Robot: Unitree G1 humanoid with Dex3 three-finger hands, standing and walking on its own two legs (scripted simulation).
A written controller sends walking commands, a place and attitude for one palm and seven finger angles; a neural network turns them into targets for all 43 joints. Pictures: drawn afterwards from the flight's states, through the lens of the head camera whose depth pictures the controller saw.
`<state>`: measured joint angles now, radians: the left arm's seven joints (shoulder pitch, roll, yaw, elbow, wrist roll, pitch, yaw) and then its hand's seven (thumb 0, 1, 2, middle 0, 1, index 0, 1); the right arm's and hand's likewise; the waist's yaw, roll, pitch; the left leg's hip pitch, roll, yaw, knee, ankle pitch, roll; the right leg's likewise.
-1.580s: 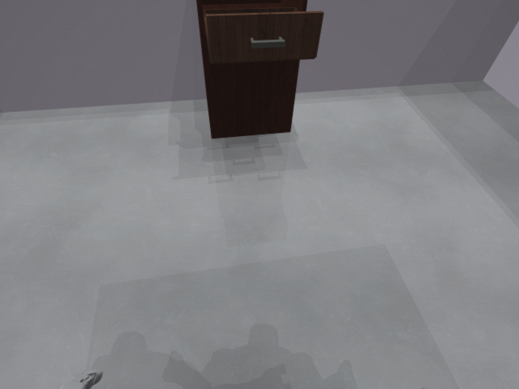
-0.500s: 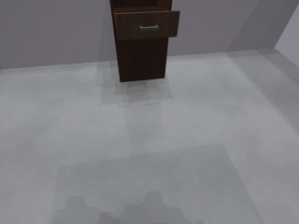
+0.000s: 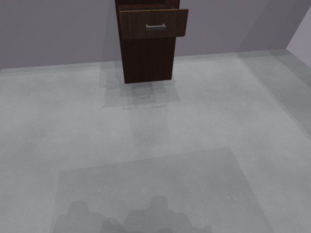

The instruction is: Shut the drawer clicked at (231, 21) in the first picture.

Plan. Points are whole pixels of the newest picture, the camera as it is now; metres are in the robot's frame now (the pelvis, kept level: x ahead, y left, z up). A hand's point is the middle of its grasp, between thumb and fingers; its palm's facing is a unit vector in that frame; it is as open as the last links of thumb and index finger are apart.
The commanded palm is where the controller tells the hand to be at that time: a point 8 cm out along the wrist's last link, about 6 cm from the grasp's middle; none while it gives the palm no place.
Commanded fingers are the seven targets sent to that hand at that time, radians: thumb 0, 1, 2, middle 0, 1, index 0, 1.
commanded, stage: walk to a spot facing it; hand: left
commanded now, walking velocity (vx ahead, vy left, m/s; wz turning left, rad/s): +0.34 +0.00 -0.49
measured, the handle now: (155, 26) +1.36 +0.07 -0.06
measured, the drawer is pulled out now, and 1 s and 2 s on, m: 0.30 0.30 0.30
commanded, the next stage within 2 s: turn to face it in 1.92 s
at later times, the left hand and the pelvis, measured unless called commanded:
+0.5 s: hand (117, 217) +0.21 +0.13 -0.19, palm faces -0.16 -0.97 -0.20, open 7.4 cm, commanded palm none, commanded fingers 0.00 0.90 0.90 -0.20 -0.30 -0.20 -0.30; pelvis +0.12 -0.05 -0.03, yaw -11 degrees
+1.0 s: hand (126, 172) +0.36 +0.13 -0.20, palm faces -0.21 -0.97 -0.12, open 7.4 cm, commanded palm none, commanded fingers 0.00 0.90 0.90 -0.20 -0.30 -0.20 -0.30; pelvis +0.35 -0.04 -0.01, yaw -17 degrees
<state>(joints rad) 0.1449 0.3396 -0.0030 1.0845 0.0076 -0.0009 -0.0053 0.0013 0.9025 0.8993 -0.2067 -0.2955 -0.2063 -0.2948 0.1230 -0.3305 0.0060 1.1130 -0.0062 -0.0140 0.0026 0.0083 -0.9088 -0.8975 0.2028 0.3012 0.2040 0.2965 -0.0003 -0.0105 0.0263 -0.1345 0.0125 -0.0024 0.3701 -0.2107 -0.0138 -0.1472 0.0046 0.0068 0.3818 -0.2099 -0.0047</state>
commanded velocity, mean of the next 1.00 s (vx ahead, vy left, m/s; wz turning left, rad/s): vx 0.37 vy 0.00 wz -0.27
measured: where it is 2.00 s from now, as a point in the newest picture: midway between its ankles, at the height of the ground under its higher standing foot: (186, 161)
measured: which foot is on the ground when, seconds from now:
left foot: down 0.00-0.46, up 0.48-0.86, down 0.88-1.00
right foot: down 0.00-0.20, up 0.22-0.44, down 0.46-0.90, up 0.92-1.00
